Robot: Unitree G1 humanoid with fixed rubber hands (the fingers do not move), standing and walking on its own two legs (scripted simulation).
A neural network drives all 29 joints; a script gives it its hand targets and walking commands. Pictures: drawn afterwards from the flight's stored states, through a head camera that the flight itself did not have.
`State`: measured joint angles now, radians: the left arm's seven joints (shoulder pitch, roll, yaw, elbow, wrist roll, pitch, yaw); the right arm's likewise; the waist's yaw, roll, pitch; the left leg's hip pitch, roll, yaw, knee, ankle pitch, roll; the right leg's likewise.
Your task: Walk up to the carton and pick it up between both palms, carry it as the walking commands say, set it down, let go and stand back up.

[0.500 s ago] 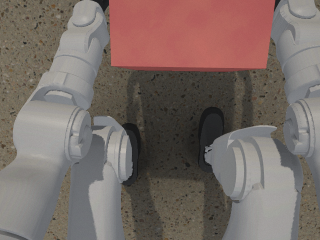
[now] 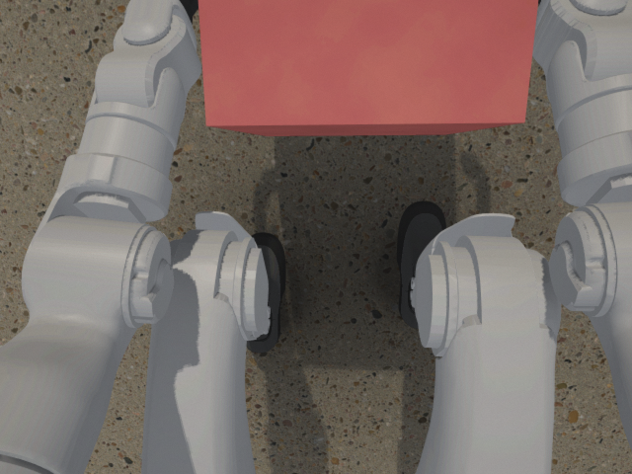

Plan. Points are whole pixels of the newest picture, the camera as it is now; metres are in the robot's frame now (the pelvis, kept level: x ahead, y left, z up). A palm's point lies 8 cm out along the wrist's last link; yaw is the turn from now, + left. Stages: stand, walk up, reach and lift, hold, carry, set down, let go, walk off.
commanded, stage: reach and lift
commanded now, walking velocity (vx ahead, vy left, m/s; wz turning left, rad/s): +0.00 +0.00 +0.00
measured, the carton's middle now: (358, 13) +0.54 -0.05 -0.22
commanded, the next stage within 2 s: none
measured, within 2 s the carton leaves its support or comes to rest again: neither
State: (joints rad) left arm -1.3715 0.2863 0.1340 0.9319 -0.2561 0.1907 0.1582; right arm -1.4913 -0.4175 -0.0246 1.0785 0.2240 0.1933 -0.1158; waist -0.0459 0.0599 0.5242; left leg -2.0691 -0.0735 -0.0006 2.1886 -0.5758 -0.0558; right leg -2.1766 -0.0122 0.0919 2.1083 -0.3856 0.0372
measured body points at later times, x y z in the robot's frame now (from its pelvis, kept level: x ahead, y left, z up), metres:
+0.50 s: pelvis +0.00 -0.01 +0.03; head +0.36 -0.06 +0.29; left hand +0.56 +0.12 -0.10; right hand +0.56 -0.23 -0.11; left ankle +0.13 +0.12 -0.34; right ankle +0.17 -0.14 -0.34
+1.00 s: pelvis -0.01 -0.01 +0.08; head +0.34 -0.06 +0.35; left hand +0.55 +0.12 -0.03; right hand +0.54 -0.23 -0.04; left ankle +0.13 +0.12 -0.34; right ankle +0.17 -0.14 -0.34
